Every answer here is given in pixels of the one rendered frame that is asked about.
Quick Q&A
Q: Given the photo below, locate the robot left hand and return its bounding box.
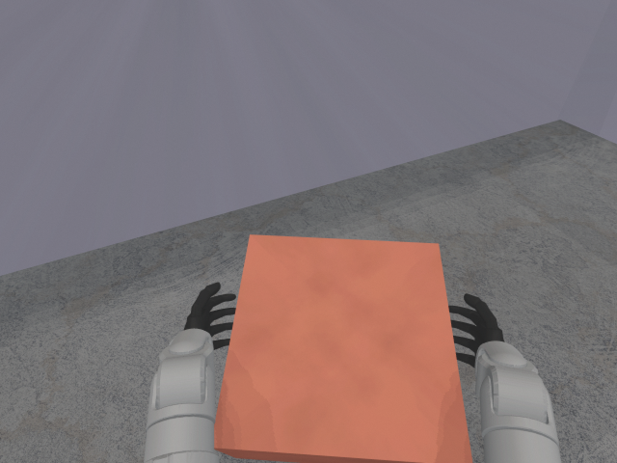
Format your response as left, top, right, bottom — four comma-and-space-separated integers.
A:
183, 283, 236, 350

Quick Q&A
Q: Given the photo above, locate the robot right forearm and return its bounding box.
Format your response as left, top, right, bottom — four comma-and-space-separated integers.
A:
474, 340, 561, 463

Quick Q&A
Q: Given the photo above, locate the robot right hand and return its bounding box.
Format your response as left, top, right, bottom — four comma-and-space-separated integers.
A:
448, 293, 505, 367

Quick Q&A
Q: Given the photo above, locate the carton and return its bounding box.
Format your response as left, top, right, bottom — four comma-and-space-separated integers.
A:
214, 234, 472, 463

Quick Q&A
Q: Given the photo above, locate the robot left forearm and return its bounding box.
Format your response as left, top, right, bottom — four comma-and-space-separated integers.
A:
144, 329, 220, 463

